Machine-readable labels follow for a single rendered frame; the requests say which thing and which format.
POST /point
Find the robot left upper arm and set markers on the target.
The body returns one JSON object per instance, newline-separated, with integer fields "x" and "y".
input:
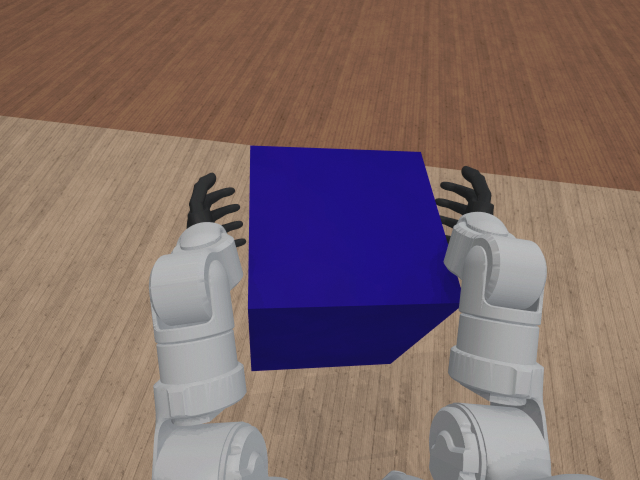
{"x": 214, "y": 451}

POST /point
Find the robot left hand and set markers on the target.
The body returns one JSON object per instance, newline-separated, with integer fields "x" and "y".
{"x": 200, "y": 205}

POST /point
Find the robot right upper arm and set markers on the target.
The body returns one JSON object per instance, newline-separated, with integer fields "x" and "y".
{"x": 485, "y": 442}

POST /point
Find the robot right hand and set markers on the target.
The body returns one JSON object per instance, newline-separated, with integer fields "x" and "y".
{"x": 478, "y": 198}

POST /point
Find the carton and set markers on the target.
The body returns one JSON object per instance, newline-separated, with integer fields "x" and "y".
{"x": 346, "y": 257}

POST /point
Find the robot right forearm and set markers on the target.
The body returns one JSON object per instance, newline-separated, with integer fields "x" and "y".
{"x": 501, "y": 300}

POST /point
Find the robot left forearm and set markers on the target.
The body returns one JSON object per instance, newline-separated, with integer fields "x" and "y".
{"x": 193, "y": 325}

